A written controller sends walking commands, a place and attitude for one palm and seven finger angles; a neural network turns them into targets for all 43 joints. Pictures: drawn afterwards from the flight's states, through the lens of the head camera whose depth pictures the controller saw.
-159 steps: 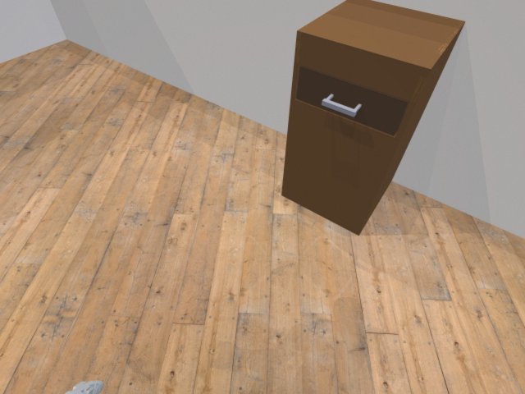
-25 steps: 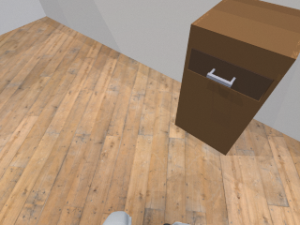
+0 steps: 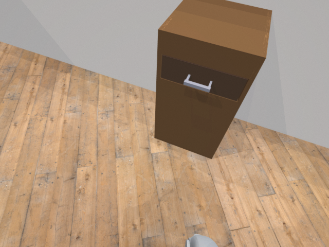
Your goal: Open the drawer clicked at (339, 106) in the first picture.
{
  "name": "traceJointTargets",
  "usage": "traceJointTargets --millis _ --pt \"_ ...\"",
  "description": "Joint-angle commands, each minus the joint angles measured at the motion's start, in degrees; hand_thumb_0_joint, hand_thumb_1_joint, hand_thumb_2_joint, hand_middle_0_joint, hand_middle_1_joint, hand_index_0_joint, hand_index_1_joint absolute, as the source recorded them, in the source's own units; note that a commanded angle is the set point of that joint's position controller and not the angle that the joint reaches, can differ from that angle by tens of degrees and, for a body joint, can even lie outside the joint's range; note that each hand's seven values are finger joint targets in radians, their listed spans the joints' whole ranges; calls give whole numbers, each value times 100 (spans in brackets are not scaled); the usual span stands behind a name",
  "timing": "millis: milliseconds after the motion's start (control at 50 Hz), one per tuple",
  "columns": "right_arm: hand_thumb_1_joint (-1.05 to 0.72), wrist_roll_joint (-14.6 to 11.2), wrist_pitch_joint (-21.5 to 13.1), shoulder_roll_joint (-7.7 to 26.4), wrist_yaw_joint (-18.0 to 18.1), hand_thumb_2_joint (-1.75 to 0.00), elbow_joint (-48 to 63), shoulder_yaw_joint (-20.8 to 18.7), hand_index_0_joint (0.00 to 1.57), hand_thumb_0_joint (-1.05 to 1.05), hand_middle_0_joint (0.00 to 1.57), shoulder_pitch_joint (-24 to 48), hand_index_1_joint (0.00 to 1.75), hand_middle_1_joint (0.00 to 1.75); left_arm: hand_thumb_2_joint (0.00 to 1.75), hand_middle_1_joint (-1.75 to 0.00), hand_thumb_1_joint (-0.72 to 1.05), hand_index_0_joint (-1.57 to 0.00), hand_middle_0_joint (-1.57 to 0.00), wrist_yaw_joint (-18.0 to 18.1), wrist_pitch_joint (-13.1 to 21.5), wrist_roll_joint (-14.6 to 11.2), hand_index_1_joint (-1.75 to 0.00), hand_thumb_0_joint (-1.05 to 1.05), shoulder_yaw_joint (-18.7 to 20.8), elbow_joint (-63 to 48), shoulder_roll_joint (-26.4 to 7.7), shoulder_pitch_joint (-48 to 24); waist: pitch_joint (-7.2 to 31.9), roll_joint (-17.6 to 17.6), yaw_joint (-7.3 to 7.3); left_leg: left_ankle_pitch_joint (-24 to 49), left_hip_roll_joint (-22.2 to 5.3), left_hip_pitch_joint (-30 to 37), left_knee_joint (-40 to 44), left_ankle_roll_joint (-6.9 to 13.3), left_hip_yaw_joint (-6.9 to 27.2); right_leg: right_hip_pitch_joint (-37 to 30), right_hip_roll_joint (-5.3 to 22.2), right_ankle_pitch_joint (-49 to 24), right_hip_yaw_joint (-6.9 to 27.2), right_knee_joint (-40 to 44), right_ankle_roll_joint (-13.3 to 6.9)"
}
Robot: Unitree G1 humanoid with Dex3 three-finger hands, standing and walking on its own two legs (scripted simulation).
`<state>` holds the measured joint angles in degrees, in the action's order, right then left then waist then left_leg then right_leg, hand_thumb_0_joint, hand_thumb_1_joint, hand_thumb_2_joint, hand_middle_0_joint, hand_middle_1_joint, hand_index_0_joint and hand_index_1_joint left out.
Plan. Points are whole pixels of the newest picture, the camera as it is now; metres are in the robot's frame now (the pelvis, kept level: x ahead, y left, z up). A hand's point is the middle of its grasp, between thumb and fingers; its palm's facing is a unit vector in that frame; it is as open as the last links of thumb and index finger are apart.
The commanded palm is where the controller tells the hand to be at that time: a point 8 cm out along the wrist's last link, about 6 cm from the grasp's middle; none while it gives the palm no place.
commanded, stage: turn to face it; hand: left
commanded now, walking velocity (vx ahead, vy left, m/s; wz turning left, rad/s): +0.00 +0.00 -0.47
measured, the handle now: (198, 83) +0.79 -0.09 -0.13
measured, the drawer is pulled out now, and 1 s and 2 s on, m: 0.00 0.00 0.00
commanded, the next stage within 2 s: take the last steps up to it in 0.36 s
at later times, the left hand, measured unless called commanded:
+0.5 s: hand (121, 234) +0.17 +0.13 -0.17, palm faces -0.22 -0.95 -0.22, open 7.4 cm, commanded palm none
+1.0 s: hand (145, 221) +0.21 +0.07 -0.18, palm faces -0.31 -0.93 -0.21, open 7.3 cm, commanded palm none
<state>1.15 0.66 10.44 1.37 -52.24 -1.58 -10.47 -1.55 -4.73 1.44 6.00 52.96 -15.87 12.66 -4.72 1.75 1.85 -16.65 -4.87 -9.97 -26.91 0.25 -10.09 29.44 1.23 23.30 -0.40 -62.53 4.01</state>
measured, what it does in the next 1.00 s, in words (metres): walks ahead, turning right: right foot, then left foot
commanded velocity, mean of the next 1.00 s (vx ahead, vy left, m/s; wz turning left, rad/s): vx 0.15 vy -0.02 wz -0.17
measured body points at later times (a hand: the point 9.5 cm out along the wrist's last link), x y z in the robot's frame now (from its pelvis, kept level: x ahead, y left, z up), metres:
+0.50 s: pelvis +0.02 -0.03 -0.01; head +0.05 -0.04 +0.44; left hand +0.18 +0.18 -0.15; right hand +0.02 -0.28 -0.16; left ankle +0.07 +0.10 -0.71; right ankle +0.00 -0.14 -0.74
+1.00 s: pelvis +0.09 -0.09 -0.01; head +0.10 -0.10 +0.44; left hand +0.22 +0.12 -0.16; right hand -0.07 -0.25 -0.17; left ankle +0.07 +0.08 -0.73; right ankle +0.10 -0.19 -0.75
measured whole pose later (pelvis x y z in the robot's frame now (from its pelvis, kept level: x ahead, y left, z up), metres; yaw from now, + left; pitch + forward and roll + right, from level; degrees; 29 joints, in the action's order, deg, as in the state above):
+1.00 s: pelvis +0.09 -0.09 -0.01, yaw -18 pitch -1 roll +0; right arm 1.1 -0.5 8.2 0.4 -65.5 -2.2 -26.2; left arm -1.1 1.2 1.7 3.2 60.5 -9.7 11.7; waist -2.4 -1.4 -2.7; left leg -24.7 -7.6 -8.6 -35.2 -2.4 -8.2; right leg 17.5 2.6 13.0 -7.3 -32.0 -1.3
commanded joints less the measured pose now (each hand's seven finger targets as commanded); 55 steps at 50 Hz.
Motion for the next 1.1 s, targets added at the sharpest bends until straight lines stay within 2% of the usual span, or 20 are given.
traceJointTargets --millis 0,80,120,140,160,200,260,440,500,540,560,600,660,820,900,920,960,980,1020,1080 --pt "-90 40 -127 1175 48 -90 150 -395 20 0 20 -573 30 30 90 -30 90 -20 -20 -38 186 -13 -30 0 -44 -575 -91 -689 463 -1201 -486 3444 -1431 965 492 688 510 132 123 154 -421 1107 -29" --pt "-90 47 -94 1342 -1 -90 46 -473 20 0 20 -631 30 30 90 -30 90 -20 -20 -13 293 -21 -30 0 -84 -533 -67 -637 625 -1514 -453 3898 -1470 930 -47 494 251 -693 -74 -40 -658 2436 -234" --pt "-90 -28 -93 1301 -40 -90 46 -461 20 0 20 -622 30 30 90 -30 90 -20 -20 30 426 1 -30 0 -46 -309 -362 76 1087 -910 -41 3534 -1228 337 -1281 34 -124 -2261 36 -1725 -512 3934 -408" --pt "-90 -81 -87 925 -81 -90 212 -365 20 0 20 -648 30 30 90 -30 90 -20 -20 136 512 43 -30 0 76 -127 -1031 615 1491 563 184 1291 -743 -1402 -2528 -315 -364 -3926 1334 -4113 966 3879 -871" --pt "-90 -82 -38 656 -40 -90 430 -252 20 0 20 -295 30 30 90 -30 90 -20 -20 194 510 -52 -30 0 130 8 -1353 944 1567 1177 313 -2031 -176 -2271 -3626 -477 163 -3954 2359 -6543 1849 3617 -1521" --pt "-90 -80 38 689 75 -90 401 -228 20 0 20 106 30 30 90 -30 90 -20 -20 318 425 -64 -30 0 132 -38 -1056 634 1170 1063 294 -1823 -278 -2507 -4118 -395 985 -3210 2011 -5520 1748 3704 -1752" --pt "-90 -7 117 667 25 -90 9 -228 20 0 20 -351 30 30 90 -30 90 -20 -20 317 402 -25 -30 0 -23 -345 -677 -358 733 567 -224 -904 -257 -2022 -3810 -505 838 -2184 1395 -4187 897 3966 -1418" --pt "-90 -48 34 542 15 -90 -23 -178 20 0 20 -446 30 30 90 -30 90 -20 -20 287 360 4 -30 0 1 -307 -704 -396 611 750 -203 -555 87 -1049 -1654 -404 567 -1675 1183 -2922 1293 4052 -1424" --pt "-90 -8 -90 579 34 -90 -230 -134 20 0 20 -1085 30 30 90 -30 90 -20 -20 242 325 -63 -30 0 -62 -256 -423 -427 687 338 -465 152 44 375 83 -312 541 -947 691 -815 1101 3677 -965" --pt "-90 136 -129 1507 34 -90 -204 -300 20 0 20 -1472 30 30 90 -30 90 -20 -20 135 300 -63 -30 0 -157 -469 133 -346 145 -2223 -608 -2263 -2046 350 1864 611 3374 592 -510 1181 -247 1342 -408" --pt "-90 132 -171 1464 65 -90 -256 -310 20 0 20 -1465 30 30 90 -30 90 -20 -20 111 288 46 -30 0 -83 -496 -128 -670 -71 -1909 -730 -2766 -2264 -95 2263 740 3845 738 -222 918 218 355 -434" --pt "-90 95 -253 1010 62 -90 -182 -175 20 0 20 -992 30 30 90 -30 90 -20 -20 -8 386 71 -30 0 -40 -292 -159 -451 -117 -1096 -391 -2276 -1699 -294 2087 612 2948 663 20 89 222 -230 -451" --pt "-90 64 -369 779 65 -90 -301 -158 20 0 20 -1013 30 30 90 -30 90 -20 -20 -58 423 31 -30 0 -104 -22 94 -107 183 -971 -299 -716 -1224 209 1814 553 1648 553 136 -546 20 -90 -354" --pt "-90 94 -352 706 15 -90 -877 -247 20 0 20 -1752 30 30 90 -30 90 -20 -20 -44 507 1 -30 0 -247 112 419 -622 -4 -1201 -587 559 -1348 478 1573 723 1055 -126 298 -323 -540 2125 -296" --pt "-90 66 -285 689 -6 -90 -981 -269 20 0 20 -1519 30 30 90 -30 90 -20 -20 -6 615 -6 -30 0 -214 505 381 108 194 -982 -209 308 -1128 -33 777 448 793 -1591 12 -905 -877 3448 -376" --pt "-90 34 -296 552 -24 -90 -1007 -240 20 0 20 -1502 30 30 90 -30 90 -20 -20 30 664 9 -30 0 -165 706 211 545 340 -595 -3 156 -886 -551 143 261 558 -2506 123 -1103 -675 3814 -462" --pt "-90 -48 -312 37 -94 -90 -665 -77 20 0 20 -1112 30 30 90 -30 90 -20 -20 158 750 -5 -30 0 18 1046 -777 1797 672 1536 483 -1921 66 -2696 -2637 -97 -1 -3927 2289 -177 2249 4962 -1307" --pt "-90 -14 -247 301 -92 -90 -606 -140 20 0 20 -895 30 30 90 -30 90 -20 -20 203 761 -68 -30 0 0 1072 -757 1779 611 1384 500 -1724 -124 -2725 -3322 -18 605 -3310 2391 455 2476 5315 -1453" --pt "-90 23 -205 231 -120 -90 -718 -208 20 0 20 -741 30 30 90 -30 90 -20 -20 276 737 -44 -30 0 -119 930 -169 1008 -117 679 138 -848 -419 -2746 -3748 0 812 -2317 2128 680 1787 5456 -1412" --pt "-90 52 -118 -72 -143 -90 -939 -167 20 0 20 -1123 30 30 90 -30 90 -20 -20 302 828 -12 -30 0 -289 847 260 622 -240 327 -257 -191 -420 -2069 -3266 -147 650 -1611 1634 -1057 433 5363 -1198"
